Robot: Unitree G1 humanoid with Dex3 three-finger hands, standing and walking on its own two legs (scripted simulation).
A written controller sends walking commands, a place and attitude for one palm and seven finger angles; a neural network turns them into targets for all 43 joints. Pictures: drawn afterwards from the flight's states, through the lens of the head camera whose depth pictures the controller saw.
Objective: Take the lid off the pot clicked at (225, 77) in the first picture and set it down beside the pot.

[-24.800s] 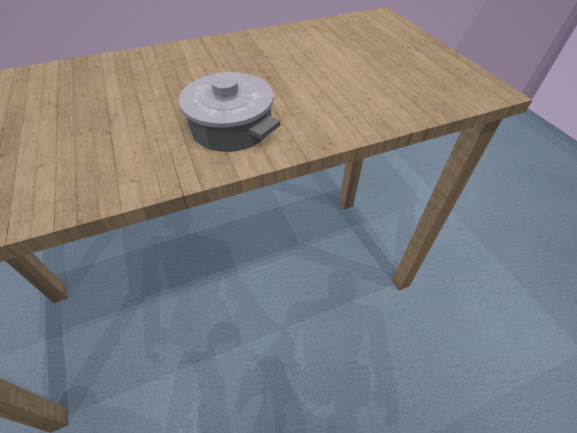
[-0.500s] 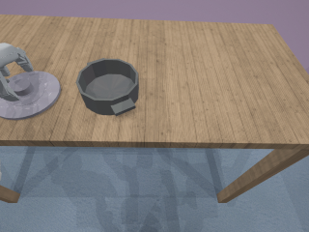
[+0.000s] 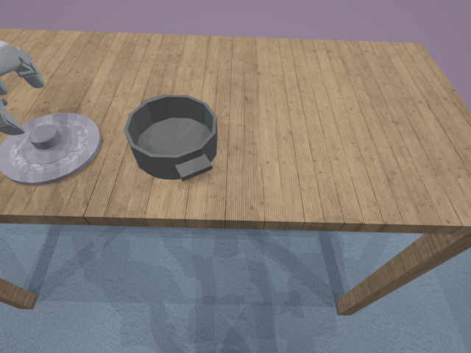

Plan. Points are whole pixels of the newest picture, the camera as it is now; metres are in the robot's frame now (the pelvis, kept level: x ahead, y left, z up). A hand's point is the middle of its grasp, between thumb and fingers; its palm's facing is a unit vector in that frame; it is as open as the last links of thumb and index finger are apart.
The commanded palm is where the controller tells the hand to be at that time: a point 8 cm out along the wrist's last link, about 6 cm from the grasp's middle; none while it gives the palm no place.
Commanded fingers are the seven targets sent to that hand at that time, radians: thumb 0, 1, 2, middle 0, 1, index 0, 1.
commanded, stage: raise the empty hand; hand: left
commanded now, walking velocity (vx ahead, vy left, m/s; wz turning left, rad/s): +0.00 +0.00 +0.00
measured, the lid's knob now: (45, 136) +0.46 +0.33 +0.11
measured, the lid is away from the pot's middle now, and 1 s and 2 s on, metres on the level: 0.22 0.22 0.22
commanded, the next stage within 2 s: draw the hand back to the body in 0.86 s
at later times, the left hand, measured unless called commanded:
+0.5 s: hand out of the picture +0.44 +0.34 +0.25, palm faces -0.22 -0.13 -0.97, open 11.0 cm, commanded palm +0.44 +0.35 +0.32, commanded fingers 0.00 -0.13 0.88 -0.47 -0.63 -0.47 -0.63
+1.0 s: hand out of the picture +0.44 +0.33 +0.28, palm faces -0.17 -0.11 -0.98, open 11.0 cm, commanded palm +0.43 +0.33 +0.34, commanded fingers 0.00 -0.13 0.88 -0.47 -0.63 -0.47 -0.63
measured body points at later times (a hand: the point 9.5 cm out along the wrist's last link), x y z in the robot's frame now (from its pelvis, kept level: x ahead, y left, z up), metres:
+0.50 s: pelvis +0.00 -0.01 +0.00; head +0.05 -0.01 +0.45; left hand +0.45 +0.35 +0.30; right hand +0.09 -0.28 -0.12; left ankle +0.00 +0.08 -0.73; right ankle -0.01 -0.15 -0.73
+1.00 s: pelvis +0.01 -0.02 +0.01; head +0.06 -0.03 +0.46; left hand +0.45 +0.33 +0.34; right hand +0.11 -0.28 -0.12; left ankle +0.00 +0.08 -0.73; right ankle -0.01 -0.15 -0.73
